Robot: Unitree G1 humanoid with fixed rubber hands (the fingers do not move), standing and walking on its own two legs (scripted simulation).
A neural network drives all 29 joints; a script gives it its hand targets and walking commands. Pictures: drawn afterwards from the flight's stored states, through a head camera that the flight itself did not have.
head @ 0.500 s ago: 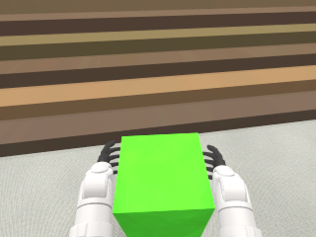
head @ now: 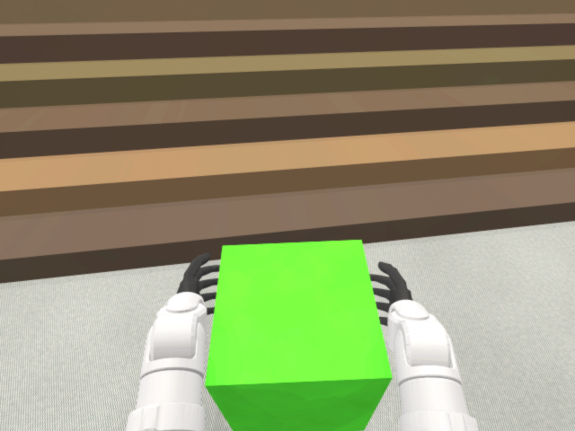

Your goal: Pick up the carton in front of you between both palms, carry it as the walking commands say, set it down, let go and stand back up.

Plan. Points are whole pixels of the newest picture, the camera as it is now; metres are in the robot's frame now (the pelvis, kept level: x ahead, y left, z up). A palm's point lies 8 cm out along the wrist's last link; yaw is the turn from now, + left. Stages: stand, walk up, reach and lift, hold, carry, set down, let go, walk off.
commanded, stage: carry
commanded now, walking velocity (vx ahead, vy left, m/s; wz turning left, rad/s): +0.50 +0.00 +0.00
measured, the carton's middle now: (296, 342) +0.29 -0.01 -0.03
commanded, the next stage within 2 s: none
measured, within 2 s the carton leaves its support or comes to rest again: neither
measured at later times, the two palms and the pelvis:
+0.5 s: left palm (206, 227) +0.43 +0.14 +0.09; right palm (386, 230) +0.42 -0.16 +0.08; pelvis +0.18 -0.01 -0.01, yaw +3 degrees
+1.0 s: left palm (203, 143) +0.74 +0.20 +0.07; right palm (330, 145) +0.73 -0.10 +0.07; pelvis +0.48 +0.05 -0.01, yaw +0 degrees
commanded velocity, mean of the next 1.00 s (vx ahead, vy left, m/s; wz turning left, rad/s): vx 0.50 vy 0.00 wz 0.00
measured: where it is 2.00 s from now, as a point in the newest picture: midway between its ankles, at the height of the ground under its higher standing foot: (278, 271)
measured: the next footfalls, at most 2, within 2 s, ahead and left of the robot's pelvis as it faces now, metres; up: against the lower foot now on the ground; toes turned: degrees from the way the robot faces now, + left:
right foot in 0.42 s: +0.25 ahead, -0.10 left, +0.00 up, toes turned -10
left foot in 0.86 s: +0.57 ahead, +0.14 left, +0.00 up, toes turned +15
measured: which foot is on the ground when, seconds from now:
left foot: down 0.00-0.44, up 0.46-0.84, down 0.86-1.00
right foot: down 0.00-0.12, up 0.14-0.40, down 0.42-0.88, up 0.90-1.00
